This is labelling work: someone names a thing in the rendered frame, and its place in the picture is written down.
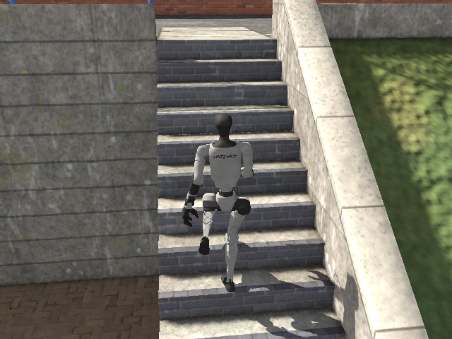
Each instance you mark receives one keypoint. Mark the stairs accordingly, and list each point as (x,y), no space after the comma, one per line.
(282,290)

